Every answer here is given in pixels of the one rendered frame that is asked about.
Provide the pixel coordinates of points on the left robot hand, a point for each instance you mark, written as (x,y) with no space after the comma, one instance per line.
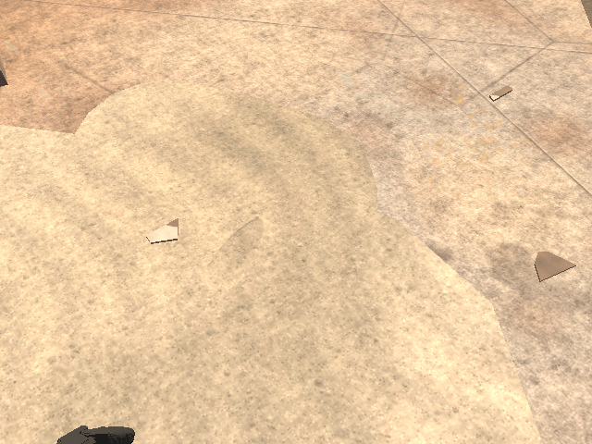
(100,435)

